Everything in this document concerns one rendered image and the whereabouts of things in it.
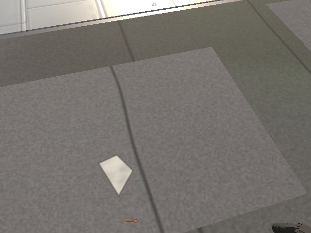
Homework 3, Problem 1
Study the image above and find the right robot hand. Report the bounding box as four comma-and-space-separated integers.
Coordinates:
271, 222, 311, 233

